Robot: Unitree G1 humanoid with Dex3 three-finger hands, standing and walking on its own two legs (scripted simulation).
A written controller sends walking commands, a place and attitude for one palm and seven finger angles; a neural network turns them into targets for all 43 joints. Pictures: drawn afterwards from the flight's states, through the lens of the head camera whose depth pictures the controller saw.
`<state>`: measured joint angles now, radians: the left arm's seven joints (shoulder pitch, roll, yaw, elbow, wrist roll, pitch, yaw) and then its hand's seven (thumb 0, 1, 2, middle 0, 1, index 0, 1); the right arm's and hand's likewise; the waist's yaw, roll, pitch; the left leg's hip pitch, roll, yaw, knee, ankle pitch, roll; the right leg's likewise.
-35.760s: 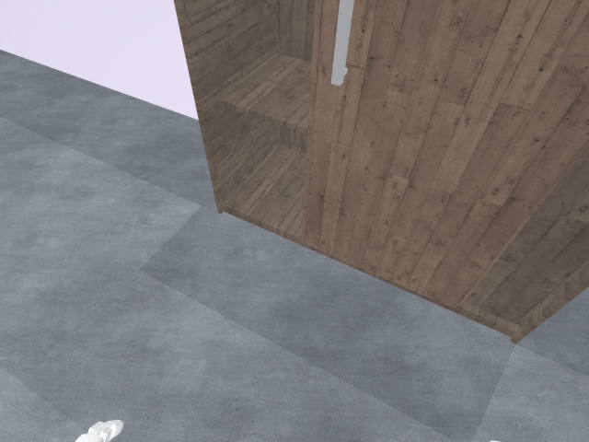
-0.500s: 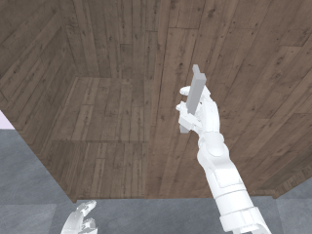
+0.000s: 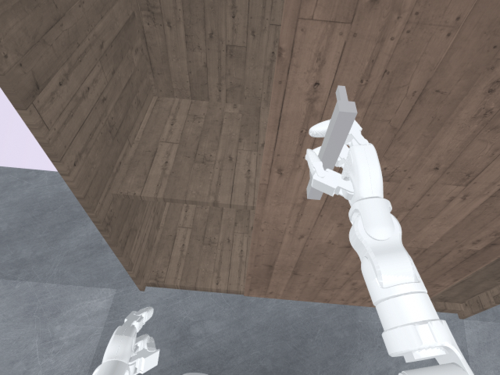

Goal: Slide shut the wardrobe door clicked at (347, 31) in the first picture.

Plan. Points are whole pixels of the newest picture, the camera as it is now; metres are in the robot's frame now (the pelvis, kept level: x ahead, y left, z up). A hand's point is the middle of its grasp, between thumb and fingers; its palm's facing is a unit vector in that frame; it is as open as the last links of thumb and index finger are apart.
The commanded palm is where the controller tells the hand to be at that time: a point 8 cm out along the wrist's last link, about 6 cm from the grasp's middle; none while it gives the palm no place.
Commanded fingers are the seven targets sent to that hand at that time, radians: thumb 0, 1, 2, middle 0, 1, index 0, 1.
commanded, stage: step sideways, sliding the door along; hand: right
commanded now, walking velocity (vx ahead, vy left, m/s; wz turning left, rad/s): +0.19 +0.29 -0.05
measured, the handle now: (326, 147) +0.43 -0.09 +0.14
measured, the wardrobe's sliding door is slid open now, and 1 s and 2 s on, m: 0.39 0.32 0.05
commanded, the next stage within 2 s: none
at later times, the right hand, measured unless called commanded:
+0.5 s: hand (302, 168) +0.39 -0.05 +0.14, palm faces +0.15 +0.99 -0.06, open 6.1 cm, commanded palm +0.36 -0.03 +0.14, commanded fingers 0.00 -0.90 -0.90 0.45 1.40 0.45 1.40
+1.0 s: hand (259, 163) +0.39 +0.01 +0.14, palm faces +0.28 +0.96 -0.04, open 6.0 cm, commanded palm +0.36 +0.04 +0.14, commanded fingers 0.00 -0.90 -0.90 0.45 1.40 0.45 1.40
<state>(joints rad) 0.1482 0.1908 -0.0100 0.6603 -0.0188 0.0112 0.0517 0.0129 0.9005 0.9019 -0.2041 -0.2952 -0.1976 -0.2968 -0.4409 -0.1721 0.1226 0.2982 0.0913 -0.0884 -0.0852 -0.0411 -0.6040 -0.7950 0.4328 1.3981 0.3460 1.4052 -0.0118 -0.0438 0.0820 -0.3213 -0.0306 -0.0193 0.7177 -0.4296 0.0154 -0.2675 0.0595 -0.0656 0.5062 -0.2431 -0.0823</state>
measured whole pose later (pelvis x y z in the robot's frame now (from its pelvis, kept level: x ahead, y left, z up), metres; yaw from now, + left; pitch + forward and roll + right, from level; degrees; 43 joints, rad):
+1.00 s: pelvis +0.03 +0.21 -0.01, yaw -7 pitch -4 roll +2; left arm 0.05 0.23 0.07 0.62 -0.05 0.04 0.01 0.01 0.90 0.90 -0.20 -0.29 -0.20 -0.30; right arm -0.41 -0.18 -0.02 0.07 0.07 -0.05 -0.14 0.02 -0.74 -0.83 0.45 1.40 0.26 1.41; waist -0.08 -0.01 0.25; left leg -0.38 0.03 0.03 0.86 -0.38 -0.01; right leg -0.27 -0.09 -0.06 0.66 -0.28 0.00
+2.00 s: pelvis +0.04 +0.43 -0.01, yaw -4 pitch -3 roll +0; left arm 0.08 0.19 0.03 0.66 -0.05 0.03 0.00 0.01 0.90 0.90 -0.20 -0.30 -0.20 -0.30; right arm -0.32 -0.09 0.03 0.08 0.06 -0.07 -0.18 0.01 -0.76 -0.82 0.35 1.40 0.22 1.39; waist -0.07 -0.03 0.17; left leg -0.29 0.04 0.06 0.62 -0.28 0.01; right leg -0.31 -0.06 -0.03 0.76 -0.38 0.02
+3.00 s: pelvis +0.14 +0.66 -0.02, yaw -1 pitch -6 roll +4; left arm 0.10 0.22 0.01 0.59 -0.06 -0.05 0.00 0.01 0.90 0.90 -0.21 -0.30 -0.20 -0.30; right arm -0.02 -0.43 -0.42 0.01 0.07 -0.11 -0.13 -0.17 -0.56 -0.83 0.43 1.40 0.26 1.37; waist -0.09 -0.08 0.18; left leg -0.31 0.02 0.05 0.61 -0.20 -0.04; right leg -0.18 -0.24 0.01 0.85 -0.51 0.06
